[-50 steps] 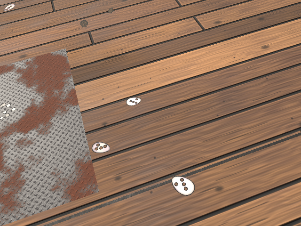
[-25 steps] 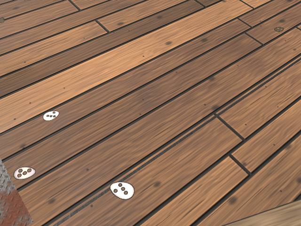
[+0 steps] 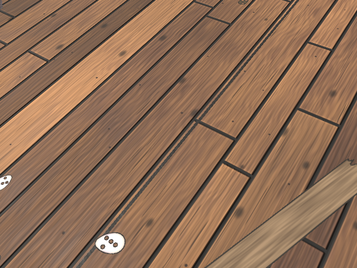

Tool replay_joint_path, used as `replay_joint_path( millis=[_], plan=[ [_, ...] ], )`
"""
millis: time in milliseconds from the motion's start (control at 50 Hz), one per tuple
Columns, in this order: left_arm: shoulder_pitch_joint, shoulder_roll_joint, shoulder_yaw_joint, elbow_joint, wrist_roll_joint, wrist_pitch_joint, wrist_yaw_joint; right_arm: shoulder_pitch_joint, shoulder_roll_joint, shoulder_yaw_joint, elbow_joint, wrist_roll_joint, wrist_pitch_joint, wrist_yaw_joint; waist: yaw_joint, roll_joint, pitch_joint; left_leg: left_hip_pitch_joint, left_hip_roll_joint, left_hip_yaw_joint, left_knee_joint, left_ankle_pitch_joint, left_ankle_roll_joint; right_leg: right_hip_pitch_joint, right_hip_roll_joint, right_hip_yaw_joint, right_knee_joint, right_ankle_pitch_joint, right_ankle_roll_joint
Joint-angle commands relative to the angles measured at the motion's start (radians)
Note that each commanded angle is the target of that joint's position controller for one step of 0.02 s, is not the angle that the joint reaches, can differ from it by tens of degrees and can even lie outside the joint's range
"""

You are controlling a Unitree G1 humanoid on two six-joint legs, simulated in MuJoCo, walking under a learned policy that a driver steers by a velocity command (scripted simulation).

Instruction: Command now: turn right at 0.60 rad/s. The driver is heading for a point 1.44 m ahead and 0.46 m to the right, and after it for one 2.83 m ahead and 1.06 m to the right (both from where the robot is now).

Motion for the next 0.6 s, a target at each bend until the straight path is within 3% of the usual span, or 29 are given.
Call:
replay_joint_path(
  millis=[20,120,180,200,220,240,260,280,300,320,380,440,500,560,600],
  plan=[
    [-0.021,0.187,0.056,-0.071,0.000,-0.007,0.007,-0.032,-0.067,-0.011,-0.076,0.002,-0.017,0.004,0.011,-0.173,-0.135,-0.002,-0.010,-0.025,-0.119,0.005,-0.006,0.130,-0.228,0.270,-0.090,0.210,-0.181],
    [-0.044,0.190,0.058,-0.078,-0.005,0.005,-0.006,-0.019,-0.079,-0.016,-0.089,0.011,-0.035,0.020,0.013,-0.191,-0.137,0.098,-0.040,-0.033,-0.274,-0.025,0.016,0.109,-0.215,0.382,-0.048,0.244,-0.174],
    [-0.088,0.176,0.054,-0.086,-0.023,0.014,-0.002,0.054,-0.078,-0.023,-0.076,0.009,-0.049,0.030,-0.038,-0.183,-0.156,0.249,-0.038,-0.014,-0.536,0.148,0.049,0.087,-0.163,0.400,0.018,0.247,-0.119],
    [-0.066,0.149,0.046,-0.086,-0.022,0.014,0.001,0.082,-0.116,-0.034,-0.072,-0.001,-0.050,0.026,-0.034,-0.129,-0.173,0.361,0.054,-0.074,-0.593,0.258,0.084,0.014,-0.119,0.361,0.080,0.112,-0.067],
    [0.006,0.086,0.030,-0.075,-0.004,0.013,-0.001,0.074,-0.175,-0.042,-0.089,-0.014,-0.042,0.018,0.016,0.110,-0.194,0.464,0.268,-0.267,-0.623,0.442,0.169,-0.111,0.009,0.194,0.308,-0.247,-0.001],
    [-0.004,0.153,0.053,-0.099,-0.013,0.005,0.003,0.072,-0.200,-0.045,-0.081,-0.041,-0.040,0.022,0.017,0.270,-0.129,0.396,0.403,-0.467,-0.646,0.532,0.344,-0.285,0.090,0.059,0.504,-0.489,0.052],
    [0.023,0.219,0.075,-0.074,-0.004,0.003,0.006,0.035,-0.144,-0.030,-0.105,-0.029,-0.043,0.019,0.019,0.164,-0.115,0.377,0.404,-0.419,-0.642,0.499,0.371,-0.299,0.016,0.073,0.668,-0.436,0.086],
    [0.025,0.227,0.084,-0.052,-0.012,0.008,0.004,-0.006,-0.098,-0.017,-0.112,-0.020,-0.042,0.012,0.029,0.118,-0.096,0.361,0.337,-0.310,-0.628,0.454,0.326,-0.304,0.002,0.061,0.724,-0.364,0.102],
    [0.039,0.197,0.082,-0.030,-0.015,0.020,0.007,-0.028,-0.085,-0.012,-0.121,-0.011,-0.038,0.006,0.034,0.094,-0.087,0.368,0.279,-0.227,-0.622,0.399,0.288,-0.312,-0.006,0.046,0.756,-0.313,0.121],
    [0.034,0.174,0.074,-0.033,-0.014,0.026,0.004,-0.011,-0.082,-0.010,-0.116,0.000,-0.035,-0.001,0.014,0.096,-0.085,0.397,0.266,-0.196,-0.640,0.312,0.284,-0.355,-0.019,0.028,0.776,-0.249,0.133],
    [-0.055,0.118,0.049,-0.073,-0.027,0.017,-0.014,0.088,-0.100,-0.014,-0.099,0.001,-0.028,-0.019,-0.058,0.149,-0.071,0.469,0.244,-0.158,-0.727,-0.012,0.281,-0.425,-0.057,-0.053,0.661,-0.171,0.141],
    [-0.105,0.100,0.036,-0.099,-0.018,0.000,-0.026,0.138,-0.131,-0.025,-0.092,0.002,-0.037,-0.017,-0.093,0.134,-0.075,0.526,0.287,-0.151,-0.758,-0.064,0.288,-0.426,-0.094,-0.072,0.531,-0.176,0.136],
    [-0.107,0.073,0.021,-0.106,-0.013,-0.014,-0.040,0.134,-0.160,-0.036,-0.091,0.012,-0.048,-0.002,-0.088,0.128,-0.056,0.464,0.299,-0.079,-0.779,-0.055,0.278,-0.329,-0.118,-0.114,0.396,-0.170,0.107],
    [-0.099,0.077,0.021,-0.109,-0.012,-0.013,-0.048,0.111,-0.175,-0.041,-0.086,0.017,-0.049,0.018,-0.070,0.121,-0.025,0.387,0.288,0.018,-0.732,0.154,0.269,-0.195,-0.099,-0.163,0.256,-0.154,0.080],
    [-0.042,0.083,0.029,-0.102,-0.011,-0.006,-0.050,0.093,-0.188,-0.044,-0.079,0.040,-0.042,0.026,-0.022,0.120,-0.059,0.373,0.293,0.050,-0.639,0.298,0.240,-0.075,-0.071,-0.183,0.124,-0.073,0.053]
  ],
)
